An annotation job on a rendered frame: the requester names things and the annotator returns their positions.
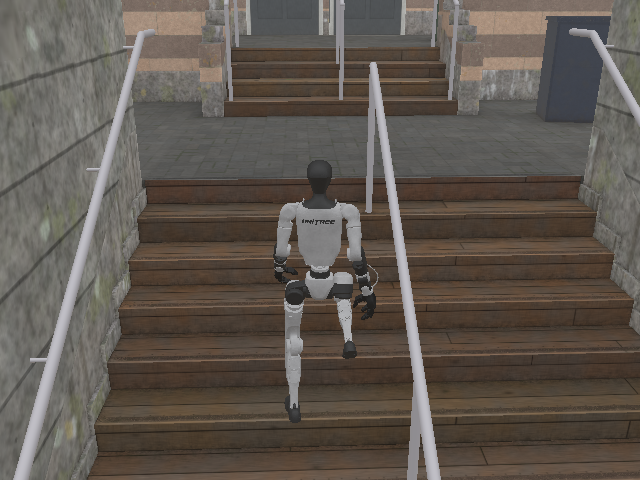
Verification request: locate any robot right foot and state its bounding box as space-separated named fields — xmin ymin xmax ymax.
xmin=342 ymin=341 xmax=357 ymax=359

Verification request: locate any robot left hand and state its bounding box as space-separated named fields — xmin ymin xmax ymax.
xmin=274 ymin=267 xmax=298 ymax=283

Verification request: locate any robot right hand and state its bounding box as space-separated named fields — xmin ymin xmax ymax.
xmin=353 ymin=292 xmax=376 ymax=320

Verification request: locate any robot left upper arm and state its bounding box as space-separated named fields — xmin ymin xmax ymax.
xmin=275 ymin=202 xmax=299 ymax=257

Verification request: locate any right robot forearm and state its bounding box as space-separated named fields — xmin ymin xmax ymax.
xmin=352 ymin=246 xmax=373 ymax=296

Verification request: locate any left robot forearm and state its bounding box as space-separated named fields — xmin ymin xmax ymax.
xmin=273 ymin=243 xmax=287 ymax=272

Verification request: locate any robot left thigh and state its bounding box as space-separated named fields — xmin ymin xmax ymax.
xmin=284 ymin=280 xmax=306 ymax=356

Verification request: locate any robot right upper arm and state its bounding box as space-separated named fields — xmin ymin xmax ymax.
xmin=340 ymin=203 xmax=362 ymax=262

